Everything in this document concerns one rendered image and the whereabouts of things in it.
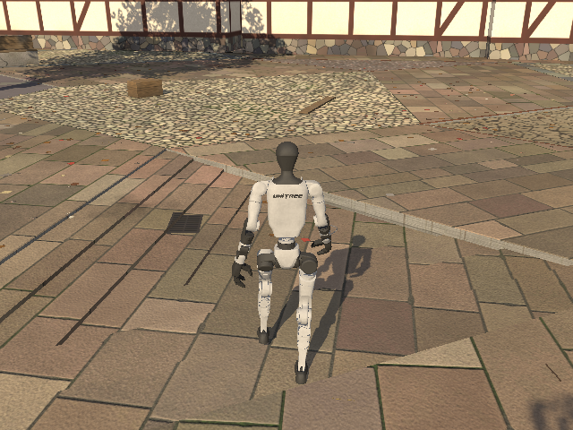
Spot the right robot thigh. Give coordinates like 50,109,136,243
296,251,318,325

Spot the left robot hand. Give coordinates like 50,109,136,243
232,261,252,288

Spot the right robot hand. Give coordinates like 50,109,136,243
311,239,332,255

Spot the left robot forearm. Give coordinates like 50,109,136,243
235,218,254,264

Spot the left robot upper arm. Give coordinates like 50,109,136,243
246,180,269,232

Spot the robot right foot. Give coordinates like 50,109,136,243
295,360,308,384

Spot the right robot forearm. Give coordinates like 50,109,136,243
318,213,331,244

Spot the right robot upper arm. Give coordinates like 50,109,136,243
305,180,328,228

